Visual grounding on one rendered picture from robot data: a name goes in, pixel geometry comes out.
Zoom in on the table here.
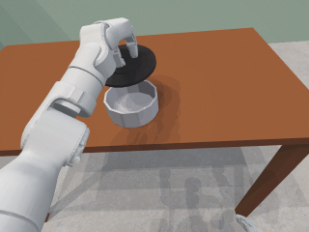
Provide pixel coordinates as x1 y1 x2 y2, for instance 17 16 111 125
0 27 309 222

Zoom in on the robot left forearm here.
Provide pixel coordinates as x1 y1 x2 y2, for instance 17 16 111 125
20 20 120 150

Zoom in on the left robot hand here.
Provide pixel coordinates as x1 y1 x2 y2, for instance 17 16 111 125
105 17 138 68

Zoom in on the right robot hand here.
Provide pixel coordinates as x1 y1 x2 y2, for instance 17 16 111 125
235 214 263 232

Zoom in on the pot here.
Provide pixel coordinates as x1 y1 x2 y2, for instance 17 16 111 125
103 80 158 129

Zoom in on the left robot upper arm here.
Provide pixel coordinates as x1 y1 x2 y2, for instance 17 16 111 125
0 107 90 232

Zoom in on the knob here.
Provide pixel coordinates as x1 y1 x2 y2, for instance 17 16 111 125
120 48 131 63

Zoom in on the lid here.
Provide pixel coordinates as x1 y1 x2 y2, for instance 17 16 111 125
105 44 156 88

